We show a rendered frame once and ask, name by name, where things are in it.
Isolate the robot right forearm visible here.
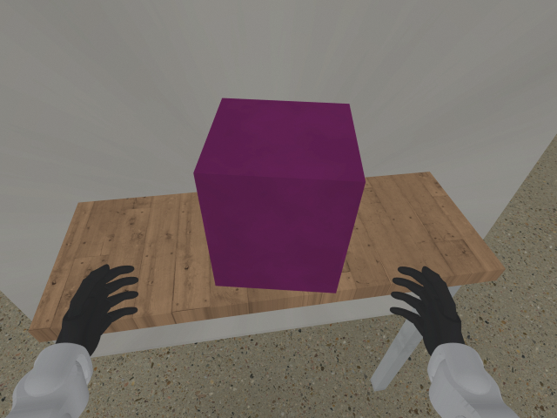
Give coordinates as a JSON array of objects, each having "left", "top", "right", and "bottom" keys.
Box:
[{"left": 427, "top": 343, "right": 520, "bottom": 418}]

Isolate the robot left forearm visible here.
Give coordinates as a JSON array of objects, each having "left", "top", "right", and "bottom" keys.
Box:
[{"left": 5, "top": 343, "right": 93, "bottom": 418}]

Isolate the right robot hand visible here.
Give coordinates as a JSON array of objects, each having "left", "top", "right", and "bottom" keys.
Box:
[{"left": 390, "top": 266, "right": 465, "bottom": 356}]

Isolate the carton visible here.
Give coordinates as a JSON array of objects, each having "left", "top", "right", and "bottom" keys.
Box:
[{"left": 193, "top": 98, "right": 366, "bottom": 293}]

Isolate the left robot hand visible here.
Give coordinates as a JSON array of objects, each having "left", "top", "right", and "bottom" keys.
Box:
[{"left": 56, "top": 264, "right": 138, "bottom": 356}]

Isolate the table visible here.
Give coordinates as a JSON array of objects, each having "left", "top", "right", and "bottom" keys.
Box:
[{"left": 28, "top": 172, "right": 506, "bottom": 392}]

